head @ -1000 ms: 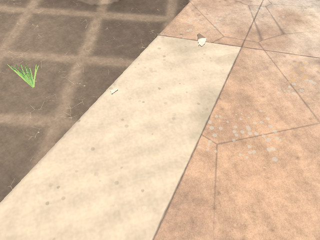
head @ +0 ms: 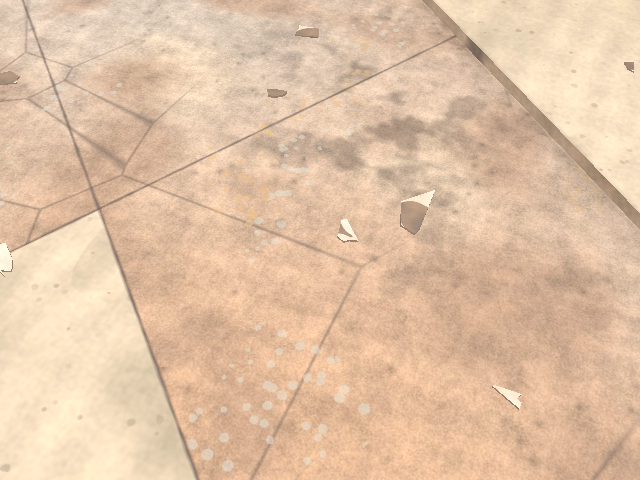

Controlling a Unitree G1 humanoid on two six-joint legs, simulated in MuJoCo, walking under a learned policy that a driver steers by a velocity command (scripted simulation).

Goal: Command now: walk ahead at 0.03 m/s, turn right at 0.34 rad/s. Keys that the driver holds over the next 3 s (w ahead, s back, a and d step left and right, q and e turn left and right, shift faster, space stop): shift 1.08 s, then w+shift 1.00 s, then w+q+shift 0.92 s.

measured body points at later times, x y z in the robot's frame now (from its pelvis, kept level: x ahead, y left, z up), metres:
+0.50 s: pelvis +0.01 -0.02 +0.00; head +0.02 -0.03 +0.45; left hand +0.15 +0.21 -0.11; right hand +0.12 -0.29 -0.12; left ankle +0.07 +0.12 -0.74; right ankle -0.02 -0.13 -0.74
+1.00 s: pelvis +0.03 -0.02 +0.00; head +0.04 -0.02 +0.45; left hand +0.10 +0.23 -0.14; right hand +0.10 -0.28 -0.14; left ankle +0.07 +0.12 -0.74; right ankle -0.02 -0.13 -0.74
